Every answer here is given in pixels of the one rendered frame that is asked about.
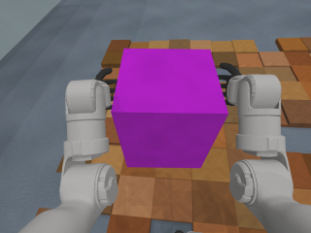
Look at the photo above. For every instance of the robot right upper arm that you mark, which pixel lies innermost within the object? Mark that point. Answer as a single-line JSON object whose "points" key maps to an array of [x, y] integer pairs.
{"points": [[266, 188]]}

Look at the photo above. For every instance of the right robot forearm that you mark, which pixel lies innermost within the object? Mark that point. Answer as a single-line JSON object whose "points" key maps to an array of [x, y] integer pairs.
{"points": [[258, 101]]}

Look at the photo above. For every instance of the left robot forearm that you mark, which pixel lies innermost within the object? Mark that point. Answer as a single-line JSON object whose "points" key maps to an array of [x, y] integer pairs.
{"points": [[85, 110]]}

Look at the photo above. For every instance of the robot left upper arm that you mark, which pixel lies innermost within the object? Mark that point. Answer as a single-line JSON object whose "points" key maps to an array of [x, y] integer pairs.
{"points": [[85, 191]]}

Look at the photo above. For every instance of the robot left hand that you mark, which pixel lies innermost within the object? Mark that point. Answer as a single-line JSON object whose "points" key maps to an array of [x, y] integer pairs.
{"points": [[101, 75]]}

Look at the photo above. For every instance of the carton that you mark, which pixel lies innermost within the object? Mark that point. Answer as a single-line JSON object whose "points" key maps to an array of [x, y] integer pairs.
{"points": [[168, 107]]}

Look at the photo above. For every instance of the robot right hand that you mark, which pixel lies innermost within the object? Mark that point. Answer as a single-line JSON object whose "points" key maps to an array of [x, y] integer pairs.
{"points": [[234, 72]]}

